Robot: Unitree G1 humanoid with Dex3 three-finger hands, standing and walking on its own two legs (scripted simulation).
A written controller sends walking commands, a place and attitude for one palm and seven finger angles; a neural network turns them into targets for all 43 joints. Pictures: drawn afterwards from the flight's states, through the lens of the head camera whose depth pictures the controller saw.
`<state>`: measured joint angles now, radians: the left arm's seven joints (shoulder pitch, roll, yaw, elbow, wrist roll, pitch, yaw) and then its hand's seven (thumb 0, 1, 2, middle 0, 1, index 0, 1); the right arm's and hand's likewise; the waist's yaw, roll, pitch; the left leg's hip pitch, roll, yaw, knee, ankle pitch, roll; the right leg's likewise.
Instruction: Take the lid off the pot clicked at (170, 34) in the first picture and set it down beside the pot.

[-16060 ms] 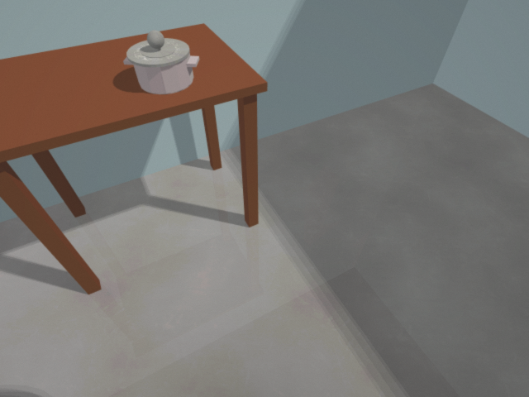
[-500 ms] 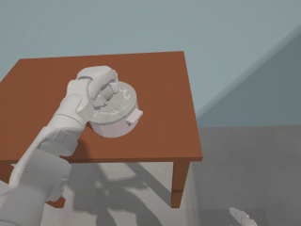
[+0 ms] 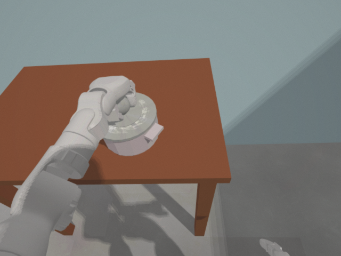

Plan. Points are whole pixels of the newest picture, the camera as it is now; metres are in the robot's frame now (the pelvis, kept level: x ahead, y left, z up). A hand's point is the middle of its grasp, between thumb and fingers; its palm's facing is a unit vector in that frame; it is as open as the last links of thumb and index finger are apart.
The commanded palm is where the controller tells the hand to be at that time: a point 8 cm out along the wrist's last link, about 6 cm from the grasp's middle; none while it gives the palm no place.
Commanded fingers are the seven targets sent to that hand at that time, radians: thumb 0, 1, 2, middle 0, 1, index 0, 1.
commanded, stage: lift the lid straight up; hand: left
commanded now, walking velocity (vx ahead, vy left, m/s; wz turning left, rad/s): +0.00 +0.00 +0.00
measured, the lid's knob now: (121, 105) +0.47 +0.13 +0.10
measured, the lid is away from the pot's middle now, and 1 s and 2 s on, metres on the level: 0.01 0.00 0.02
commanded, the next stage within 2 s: move the lid sideways beside the pot in 2.00 s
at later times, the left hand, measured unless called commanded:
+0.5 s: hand (117, 99) +0.44 +0.12 +0.15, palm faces -0.30 -0.03 -0.95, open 7.6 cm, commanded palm +0.43 +0.13 +0.23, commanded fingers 0.00 0.69 0.92 -0.94 -1.08 -0.85 -1.05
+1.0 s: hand (108, 85) +0.44 +0.13 +0.19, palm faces -0.28 -0.03 -0.96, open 7.6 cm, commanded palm +0.43 +0.14 +0.27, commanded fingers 0.00 0.69 0.92 -0.94 -1.08 -0.85 -1.05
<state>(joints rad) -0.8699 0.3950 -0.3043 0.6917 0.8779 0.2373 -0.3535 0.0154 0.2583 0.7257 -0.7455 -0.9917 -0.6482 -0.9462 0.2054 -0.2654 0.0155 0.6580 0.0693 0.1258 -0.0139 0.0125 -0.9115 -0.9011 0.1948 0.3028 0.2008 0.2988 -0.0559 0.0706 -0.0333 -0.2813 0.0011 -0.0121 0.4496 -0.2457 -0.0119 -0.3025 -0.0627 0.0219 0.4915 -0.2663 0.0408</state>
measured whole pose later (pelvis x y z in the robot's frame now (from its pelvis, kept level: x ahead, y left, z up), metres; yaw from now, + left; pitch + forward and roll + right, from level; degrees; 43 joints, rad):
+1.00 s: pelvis -0.01 +0.00 +0.00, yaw +1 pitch +3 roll +1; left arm -1.04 0.44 -0.31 0.70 0.87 0.27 -0.47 0.00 0.25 0.73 -0.77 -0.99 -0.66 -0.94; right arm 0.19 -0.28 0.02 0.66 0.06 0.05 -0.03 0.01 -0.91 -0.90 0.19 0.30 0.20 0.30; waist -0.05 0.07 -0.02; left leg -0.26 0.00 -0.03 0.43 -0.22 -0.01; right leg -0.28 -0.07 0.01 0.48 -0.26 0.04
